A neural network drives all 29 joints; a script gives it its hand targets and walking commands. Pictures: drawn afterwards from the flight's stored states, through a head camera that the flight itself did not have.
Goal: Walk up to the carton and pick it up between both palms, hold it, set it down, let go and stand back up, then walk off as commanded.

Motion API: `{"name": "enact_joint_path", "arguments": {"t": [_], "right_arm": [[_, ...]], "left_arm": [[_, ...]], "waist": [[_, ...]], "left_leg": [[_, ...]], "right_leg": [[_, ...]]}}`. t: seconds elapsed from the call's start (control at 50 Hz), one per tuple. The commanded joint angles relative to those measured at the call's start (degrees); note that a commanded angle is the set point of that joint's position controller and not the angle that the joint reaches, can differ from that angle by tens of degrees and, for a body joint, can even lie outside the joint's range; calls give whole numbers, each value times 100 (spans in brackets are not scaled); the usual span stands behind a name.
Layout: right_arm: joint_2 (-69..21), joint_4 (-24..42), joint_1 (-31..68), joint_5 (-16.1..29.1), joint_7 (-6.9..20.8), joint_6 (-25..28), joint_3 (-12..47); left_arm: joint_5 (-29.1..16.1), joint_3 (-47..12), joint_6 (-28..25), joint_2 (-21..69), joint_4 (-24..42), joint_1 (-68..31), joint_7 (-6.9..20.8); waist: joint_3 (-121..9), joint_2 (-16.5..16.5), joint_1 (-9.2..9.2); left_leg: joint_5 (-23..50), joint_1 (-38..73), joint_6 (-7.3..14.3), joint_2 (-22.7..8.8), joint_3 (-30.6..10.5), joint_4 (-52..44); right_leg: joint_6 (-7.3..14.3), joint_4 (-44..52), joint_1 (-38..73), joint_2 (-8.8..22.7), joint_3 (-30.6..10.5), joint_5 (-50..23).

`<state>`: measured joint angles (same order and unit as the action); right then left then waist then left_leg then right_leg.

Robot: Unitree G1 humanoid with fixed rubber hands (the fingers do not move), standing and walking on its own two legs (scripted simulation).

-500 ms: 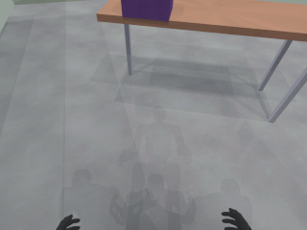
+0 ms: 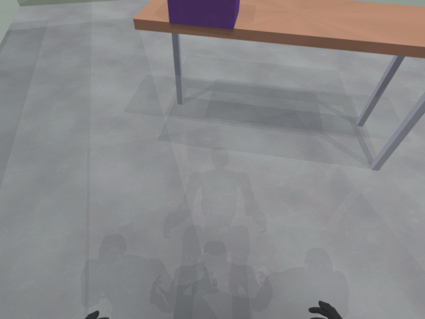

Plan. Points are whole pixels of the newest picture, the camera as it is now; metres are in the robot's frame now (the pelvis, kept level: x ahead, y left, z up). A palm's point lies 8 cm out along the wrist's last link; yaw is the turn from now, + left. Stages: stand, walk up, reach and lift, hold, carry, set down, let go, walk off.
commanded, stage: stand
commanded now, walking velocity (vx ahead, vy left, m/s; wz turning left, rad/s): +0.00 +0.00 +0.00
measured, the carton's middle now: out of the picture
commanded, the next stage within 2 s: none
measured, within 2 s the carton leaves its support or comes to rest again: neither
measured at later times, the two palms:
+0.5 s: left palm out of the picture +0.08 +0.25 -0.13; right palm out of the picture +0.09 -0.24 -0.11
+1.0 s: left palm out of the picture +0.04 +0.25 -0.13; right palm out of the picture +0.06 -0.25 -0.12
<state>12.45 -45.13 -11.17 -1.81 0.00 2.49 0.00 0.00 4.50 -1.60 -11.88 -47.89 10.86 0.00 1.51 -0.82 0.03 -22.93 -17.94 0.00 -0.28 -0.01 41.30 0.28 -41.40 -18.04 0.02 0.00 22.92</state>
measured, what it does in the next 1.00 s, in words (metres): stands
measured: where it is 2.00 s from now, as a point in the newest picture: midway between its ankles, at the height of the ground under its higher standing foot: outside the picture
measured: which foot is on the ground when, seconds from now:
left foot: down 0.00-1.00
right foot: down 0.00-1.00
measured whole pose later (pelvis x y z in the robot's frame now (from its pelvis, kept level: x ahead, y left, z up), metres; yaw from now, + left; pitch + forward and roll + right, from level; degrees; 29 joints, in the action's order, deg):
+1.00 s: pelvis -0.02 +0.00 +0.00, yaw +0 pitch -2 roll +0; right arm 12.5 -54.8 -11.2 -1.6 -0.1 2.3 0.0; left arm 0.0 4.5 -1.9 -11.9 -58.1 10.9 0.0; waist 1.5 -1.1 0.0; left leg -21.1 -17.9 0.0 -0.3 0.0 41.3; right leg 0.3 -41.4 -18.0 0.0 0.0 21.0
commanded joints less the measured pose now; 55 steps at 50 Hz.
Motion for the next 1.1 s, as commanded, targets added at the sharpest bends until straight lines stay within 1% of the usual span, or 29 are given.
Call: {"name": "enact_joint_path", "arguments": {"t": [0.0,0.04,0.1,0.18,0.2,0.28,0.3,0.36,0.4,0.42,0.48,0.5,0.52,0.54,0.6,0.64,0.66,0.74,0.76,0.78,0.82,0.84,0.86,0.9,0.92,0.94,0.98,1.02,1.08], "right_arm": [[1552,275,303,79,-181,171,-520],[1606,161,260,35,-162,148,-525],[1566,124,385,48,-173,143,-500],[1616,-1,346,52,-188,157,-500],[1585,-72,342,63,-172,167,-486],[1567,-132,382,88,-181,157,-480],[1556,-138,402,60,-182,143,-463],[1622,-219,380,89,-175,141,-465],[1645,-284,310,89,-181,133,-480],[1598,-321,304,76,-205,124,-476],[1599,-378,319,80,-182,139,-468],[1642,-401,411,86,-181,153,-476],[1571,-434,390,73,-190,143,-447],[1605,-458,407,83,-179,123,-457],[1545,-496,439,77,-183,105,-435],[1630,-546,417,82,-174,113,-443],[1610,-522,419,109,-175,140,-434],[1631,-606,526,112,-181,103,-424],[1576,-618,454,94,-173,104,-437],[1664,-632,418,100,-172,97,-447],[1653,-602,508,88,-155,99,-415],[1655,-658,464,62,-143,111,-434],[1544,-676,391,96,-161,117,-411],[1637,-731,476,58,-150,104,-436],[1592,-734,411,74,-146,116,-399],[1646,-802,425,44,-147,112,-410],[1634,-783,440,83,-152,119,-403],[1594,-790,506,84,-146,105,-395],[1631,-812,434,82,-130,101,-411]], "left_arm": [[178,265,-177,-1582,400,-425,-118],[160,271,-198,-1573,325,-404,-121],[157,206,-180,-1525,251,-519,-130],[129,241,-206,-1570,126,-465,-130],[143,252,-179,-1579,79,-503,-126],[144,239,-168,-1560,-44,-486,-127],[125,245,-178,-1561,-26,-505,-121],[157,242,-191,-1614,-121,-570,-125],[125,222,-199,-1588,-192,-476,-115],[141,215,-185,-1566,-269,-424,-132],[124,219,-175,-1536,-292,-550,-141],[111,195,-152,-1549,-296,-536,-135],[119,206,-159,-1536,-312,-586,-117],[119,218,-174,-1608,-364,-490,-118],[144,206,-186,-1581,-443,-477,-136],[111,216,-163,-1632,-472,-507,-149],[123,199,-140,-1585,-459,-535,-127],[121,207,-135,-1626,-527,-606,-141],[139,223,-140,-1639,-556,-561,-143],[112,178,-145,-1589,-542,-552,-144],[107,177,-139,-1552,-562,-578,-114],[102,148,-132,-1541,-618,-489,-119],[125,188,-130,-1579,-601,-551,-119],[115,193,-130,-1642,-643,-538,-99],[126,185,-129,-1640,-661,-580,-108],[122,183,-146,-1641,-677,-511,-99],[132,189,-138,-1599,-708,-505,-87],[139,193,-154,-1678,-692,-634,-99],[106,214,-172,-1723,-694,-533,-102]], "waist": [[-241,-89,4],[-222,22,6],[-98,-93,18],[-226,135,-2],[-241,-23,-38],[-122,60,22],[-183,-43,-31],[-67,-115,35],[-46,-134,-8],[-189,-4,34],[-181,54,2],[-69,-37,-38],[-80,-48,-1],[-40,184,0],[24,-25,-17],[79,78,-29],[97,-53,7],[178,78,43],[127,10,55],[158,90,46],[405,-49,-11],[385,66,-20],[380,-62,27],[382,33,-16],[402,13,50],[478,5,-33],[490,127,-6],[497,-53,17],[407,128,1]], "left_leg": [[2101,124,448,-474,-501,-629],[2016,79,421,-466,-455,-616],[1881,94,457,-447,-474,-700],[2165,215,460,-513,-544,-748],[2179,179,474,-536,-593,-765],[2122,188,468,-518,-573,-824],[2106,177,477,-521,-569,-870],[2100,211,403,-472,-446,-785],[2095,244,400,-451,-481,-778],[2150,364,416,-483,-499,-771],[1998,248,414,-506,-571,-898],[1986,181,429,-515,-552,-883],[1953,247,436,-508,-567,-948],[1945,250,425,-510,-596,-954],[1861,191,413,-494,-575,-1004],[1885,108,427,-494,-591,-1048],[1853,155,406,-493,-566,-1048],[1542,124,409,-498,-577,-1165],[1532,184,412,-497,-609,-1088],[1482,136,390,-502,-614,-1086],[1266,-85,414,-479,-620,-1187],[1116,-28,437,-504,-723,-1274],[1150,-29,397,-474,-666,-1248],[945,-12,418,-489,-721,-1350],[917,-50,414,-493,-703,-1339],[895,-124,422,-492,-734,-1337],[938,-87,407,-530,-748,-1410],[1025,-73,407,-494,-690,-1315],[1242,42,385,-492,-676,-1347]], "right_leg": [[455,864,221,536,-678,-2170],[445,900,268,596,-691,-2172],[462,979,147,591,-769,-2014],[432,887,247,558,-703,-2295],[436,867,326,561,-630,-2313],[453,974,301,587,-728,-2238],[425,978,367,578,-682,-2220],[428,1114,227,656,-815,-2171],[450,1162,228,673,-838,-2237],[468,1092,269,669,-823,-2284],[429,1042,320,583,-680,-2122],[420,1109,254,617,-728,-2082],[395,1118,220,567,-724,-1961],[434,1102,153,584,-774,-1946],[418,1189,244,608,-804,-1940],[405,1201,317,605,-764,-1999],[393,1266,250,625,-789,-1943],[383,1381,153,608,-835,-1651],[414,1379,114,640,-856,-1456],[399,1424,100,640,-846,-1412],[422,1485,60,647,-891,-1278],[401,1462,63,605,-897,-1237],[422,1541,38,679,-940,-1108],[388,1512,-32,578,-887,-929],[383,1557,-5,618,-919,-928],[377,1574,4,604,-934,-908],[363,1571,44,573,-874,-950],[392,1582,-12,604,-967,-1116],[364,1494,20,550,-863,-1263]]}}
